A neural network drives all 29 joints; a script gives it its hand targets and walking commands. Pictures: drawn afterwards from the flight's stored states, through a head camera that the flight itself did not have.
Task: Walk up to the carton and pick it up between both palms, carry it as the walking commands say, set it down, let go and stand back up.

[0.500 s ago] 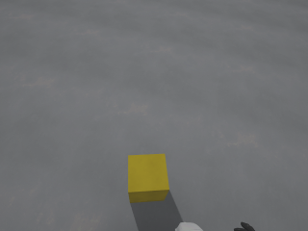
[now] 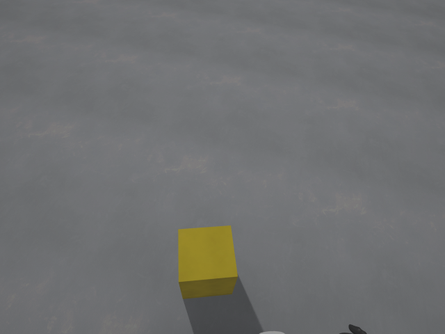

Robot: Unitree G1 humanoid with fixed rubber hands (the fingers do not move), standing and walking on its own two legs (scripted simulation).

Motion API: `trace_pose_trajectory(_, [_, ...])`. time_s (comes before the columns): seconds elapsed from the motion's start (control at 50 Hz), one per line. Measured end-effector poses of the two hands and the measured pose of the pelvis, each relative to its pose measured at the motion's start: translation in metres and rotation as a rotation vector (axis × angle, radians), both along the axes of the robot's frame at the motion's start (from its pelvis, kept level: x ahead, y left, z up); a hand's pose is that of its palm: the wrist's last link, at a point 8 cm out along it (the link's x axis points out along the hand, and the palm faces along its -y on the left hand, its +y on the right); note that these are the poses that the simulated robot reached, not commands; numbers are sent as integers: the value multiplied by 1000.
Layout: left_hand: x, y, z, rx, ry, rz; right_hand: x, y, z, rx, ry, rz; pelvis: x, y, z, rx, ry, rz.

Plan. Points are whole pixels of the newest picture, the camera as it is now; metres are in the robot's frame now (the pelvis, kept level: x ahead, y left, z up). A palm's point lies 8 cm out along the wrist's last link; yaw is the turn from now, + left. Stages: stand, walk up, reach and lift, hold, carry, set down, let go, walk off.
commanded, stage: walk up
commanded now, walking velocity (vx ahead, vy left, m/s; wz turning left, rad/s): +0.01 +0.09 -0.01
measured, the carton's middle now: (206, 263) +0.45 +0.03 -0.65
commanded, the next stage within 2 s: none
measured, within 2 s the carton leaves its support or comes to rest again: neither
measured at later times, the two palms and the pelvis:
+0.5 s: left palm out of the picture +0.07 +0.29 -0.14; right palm out of the picture +0.08 -0.23 -0.10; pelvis +0.00 +0.04 +0.00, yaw +0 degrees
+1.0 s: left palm out of the picture +0.06 +0.26 -0.12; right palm out of the picture +0.08 -0.25 -0.11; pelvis -0.01 +0.01 +0.00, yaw +0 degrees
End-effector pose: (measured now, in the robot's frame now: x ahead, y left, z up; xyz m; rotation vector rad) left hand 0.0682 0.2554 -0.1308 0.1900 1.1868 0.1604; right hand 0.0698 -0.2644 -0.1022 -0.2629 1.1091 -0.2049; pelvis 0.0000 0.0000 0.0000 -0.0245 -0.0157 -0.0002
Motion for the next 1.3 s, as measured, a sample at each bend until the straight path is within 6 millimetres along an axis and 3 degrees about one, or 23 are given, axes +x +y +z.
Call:
trace_pose_trajectory(0.08, [4,-12,2,33,-33,0,6,-12,-18,34,0,3,2,-15,-9,35,-12,6])
trace_pose_trajectory(0.14, [2,-12,12,58,-34,4,12,-13,-15,54,3,7,1,-18,-2,45,-7,6])
trace_pose_trajectory(0.22, [-1,-6,19,71,-18,9,20,-7,-12,67,10,19,2,-14,4,51,18,12])
trace_pose_trajectory(0.32, [-4,8,8,48,12,10,27,9,-10,47,21,27,2,3,0,28,50,15])
trace_pose_trajectory(0.44, [-4,26,-6,2,23,1,17,29,-1,4,26,17,2,29,-1,-2,47,4])
trace_pose_trajectory(0.58, [-4,32,-11,-42,23,-9,1,36,12,-39,25,-4,0,41,3,-33,29,-7])
trace_pose_trajectory(0.7, [-9,31,-10,-44,23,-7,-4,35,13,-39,14,-5,-6,40,3,-32,19,-6])
trace_pose_trajectory(0.84, [-11,19,-6,-28,15,-9,-7,22,6,-18,6,-5,-10,25,1,-10,13,-7])
trace_pose_trajectory(0.94, [-7,7,-2,10,-20,-6,-1,10,-12,22,-8,2,-8,9,-7,27,0,1])
trace_pose_trajectory(1.0, [-4,7,6,28,-32,-10,6,10,-12,39,-14,3,-7,6,-4,32,3,-2])
trace_pose_trajectory(1.12, [-7,15,2,19,-7,-10,11,18,-9,28,0,9,-6,15,-3,19,35,1])
trace_pose_trajectory(1.3, [-7,29,-5,-11,-7,-8,1,34,-1,-3,15,1,-7,34,-1,0,31,-1])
